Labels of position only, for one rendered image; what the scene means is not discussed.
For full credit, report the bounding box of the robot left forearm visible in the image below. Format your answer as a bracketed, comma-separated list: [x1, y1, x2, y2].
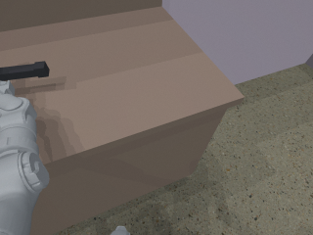
[0, 94, 39, 160]

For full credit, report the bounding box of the left robot hand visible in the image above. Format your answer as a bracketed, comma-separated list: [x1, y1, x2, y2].
[0, 80, 16, 96]

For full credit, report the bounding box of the tap lever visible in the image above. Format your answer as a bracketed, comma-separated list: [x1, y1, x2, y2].
[0, 61, 50, 81]

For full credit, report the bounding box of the left robot upper arm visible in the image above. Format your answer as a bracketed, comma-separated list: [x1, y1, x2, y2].
[0, 151, 50, 235]

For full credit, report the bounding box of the counter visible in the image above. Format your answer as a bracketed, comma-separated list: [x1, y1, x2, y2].
[0, 0, 245, 235]

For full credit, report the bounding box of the left robot shin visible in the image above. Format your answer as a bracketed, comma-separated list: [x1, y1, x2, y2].
[115, 226, 127, 231]

